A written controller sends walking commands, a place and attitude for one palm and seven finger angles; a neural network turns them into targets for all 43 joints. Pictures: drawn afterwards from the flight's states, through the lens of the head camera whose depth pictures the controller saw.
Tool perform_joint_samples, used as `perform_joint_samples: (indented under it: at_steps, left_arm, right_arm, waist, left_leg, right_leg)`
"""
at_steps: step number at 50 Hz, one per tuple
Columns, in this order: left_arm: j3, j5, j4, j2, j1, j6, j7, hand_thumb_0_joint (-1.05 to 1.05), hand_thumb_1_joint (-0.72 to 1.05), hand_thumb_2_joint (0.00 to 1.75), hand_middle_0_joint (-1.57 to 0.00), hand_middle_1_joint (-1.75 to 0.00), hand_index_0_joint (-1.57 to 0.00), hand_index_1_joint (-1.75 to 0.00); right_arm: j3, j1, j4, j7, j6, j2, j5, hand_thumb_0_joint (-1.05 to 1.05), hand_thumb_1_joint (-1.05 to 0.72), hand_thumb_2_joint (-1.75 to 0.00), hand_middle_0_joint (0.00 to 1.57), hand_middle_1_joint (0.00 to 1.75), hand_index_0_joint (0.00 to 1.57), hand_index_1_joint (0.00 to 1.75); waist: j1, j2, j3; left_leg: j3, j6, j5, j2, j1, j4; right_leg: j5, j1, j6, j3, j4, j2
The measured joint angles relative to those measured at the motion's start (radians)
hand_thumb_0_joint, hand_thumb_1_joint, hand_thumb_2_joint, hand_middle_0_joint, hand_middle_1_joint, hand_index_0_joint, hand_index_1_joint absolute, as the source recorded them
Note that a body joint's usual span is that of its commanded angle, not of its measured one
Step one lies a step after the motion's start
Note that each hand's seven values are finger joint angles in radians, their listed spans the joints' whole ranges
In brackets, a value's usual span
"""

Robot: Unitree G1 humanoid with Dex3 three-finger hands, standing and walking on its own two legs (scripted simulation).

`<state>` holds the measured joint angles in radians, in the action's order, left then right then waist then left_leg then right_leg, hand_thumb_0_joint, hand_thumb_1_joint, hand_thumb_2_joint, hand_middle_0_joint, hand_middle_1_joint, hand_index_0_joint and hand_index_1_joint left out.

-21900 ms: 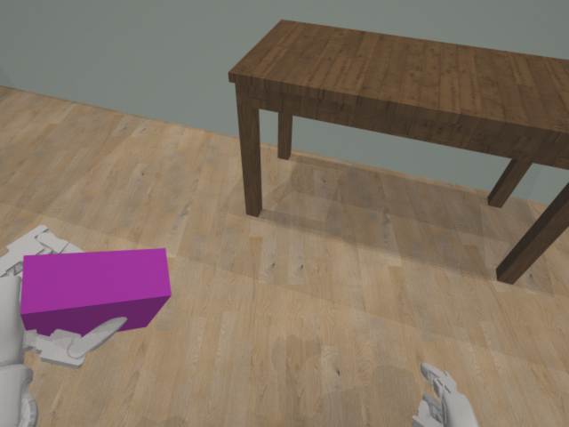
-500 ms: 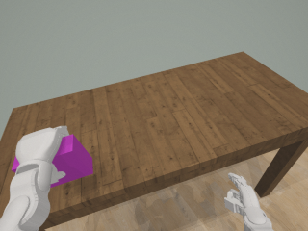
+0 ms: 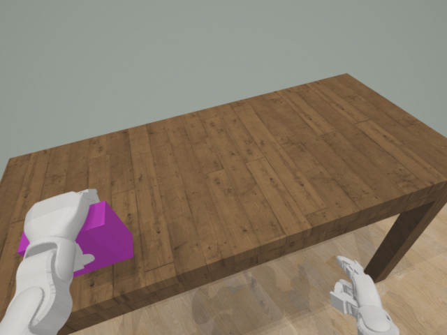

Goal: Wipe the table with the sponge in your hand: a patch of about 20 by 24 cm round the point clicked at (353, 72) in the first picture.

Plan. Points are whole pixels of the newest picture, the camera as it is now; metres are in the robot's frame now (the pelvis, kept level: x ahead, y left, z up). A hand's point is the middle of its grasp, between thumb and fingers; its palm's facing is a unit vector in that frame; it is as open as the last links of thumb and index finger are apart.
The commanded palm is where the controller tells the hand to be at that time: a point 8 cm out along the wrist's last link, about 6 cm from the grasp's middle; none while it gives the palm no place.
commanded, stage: move the sponge above the wiping area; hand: left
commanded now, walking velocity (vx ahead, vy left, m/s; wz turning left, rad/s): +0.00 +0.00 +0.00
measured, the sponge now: (88, 247) +0.23 +0.30 +0.05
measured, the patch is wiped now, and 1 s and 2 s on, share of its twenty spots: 0.00 0.00 0.00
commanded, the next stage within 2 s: lower the sponge onto the table in 1.76 s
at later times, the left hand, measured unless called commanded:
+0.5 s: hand (88, 232) +0.24 +0.30 +0.07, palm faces +0.00 -0.10 -0.99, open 9.2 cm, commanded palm +0.21 +0.28 +0.14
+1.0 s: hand (94, 233) +0.25 +0.29 +0.07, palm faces +0.00 -0.10 -0.99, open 9.2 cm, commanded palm +0.21 +0.29 +0.14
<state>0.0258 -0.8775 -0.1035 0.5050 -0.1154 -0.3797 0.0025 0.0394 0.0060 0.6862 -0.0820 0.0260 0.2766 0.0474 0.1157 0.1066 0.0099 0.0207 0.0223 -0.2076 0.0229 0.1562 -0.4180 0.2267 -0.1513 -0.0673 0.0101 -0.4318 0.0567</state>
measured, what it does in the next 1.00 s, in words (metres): stands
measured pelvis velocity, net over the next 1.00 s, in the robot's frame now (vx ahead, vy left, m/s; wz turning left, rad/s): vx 0.01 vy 0.01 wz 0.00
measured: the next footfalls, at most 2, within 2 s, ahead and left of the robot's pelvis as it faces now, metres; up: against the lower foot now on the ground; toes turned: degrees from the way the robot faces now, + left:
none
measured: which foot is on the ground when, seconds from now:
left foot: down 0.00-1.00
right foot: down 0.00-1.00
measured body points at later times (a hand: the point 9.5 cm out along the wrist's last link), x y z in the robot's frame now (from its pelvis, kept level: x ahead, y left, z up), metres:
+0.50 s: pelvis +0.01 +0.01 +0.00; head +0.00 -0.03 +0.45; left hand +0.24 +0.30 +0.13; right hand +0.26 -0.18 -0.08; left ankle +0.01 +0.11 -0.74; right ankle +0.01 -0.08 -0.74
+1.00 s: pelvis +0.01 +0.01 +0.00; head +0.00 -0.03 +0.45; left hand +0.24 +0.29 +0.12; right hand +0.26 -0.19 -0.08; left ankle +0.01 +0.11 -0.74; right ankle +0.01 -0.08 -0.74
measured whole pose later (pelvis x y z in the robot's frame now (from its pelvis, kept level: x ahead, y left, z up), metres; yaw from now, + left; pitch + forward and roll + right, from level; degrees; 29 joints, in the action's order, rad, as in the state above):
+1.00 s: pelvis +0.01 +0.01 +0.00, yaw +0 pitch -2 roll +0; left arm 0.11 -0.92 -0.07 0.43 -0.11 -0.43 -0.06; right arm 0.04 0.00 0.69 -0.05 0.06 0.26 0.05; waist 0.12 0.10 -0.01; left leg 0.03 0.04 -0.21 0.03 0.16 -0.40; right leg 0.23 -0.15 -0.05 0.00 -0.41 0.05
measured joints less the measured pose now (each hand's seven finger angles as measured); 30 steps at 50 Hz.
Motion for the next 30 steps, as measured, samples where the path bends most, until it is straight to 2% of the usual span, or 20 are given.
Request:
perform_joint_samples:
  at_steps: [30]
  left_arm:
    - [0.095, -0.051, 0.046, -0.075, 0.044, -0.058, -0.038, 0.0, -0.43, 1.07, -0.81, -1.41, -0.82, -1.41]
  right_arm:
    - [0.007, -0.02, -0.005, 0.022, 0.026, -0.023, 0.002, 0.01, -0.91, -0.9, 0.21, 0.3, 0.2, 0.3]
  waist:
    - [0.009, -0.007, -0.016]
  left_leg:
    - [0.0, 0.017, 0.004, 0.017, 0.006, 0.02]
  right_leg:
    - [-0.003, -0.004, 0.017, -0.004, 0.02, -0.016]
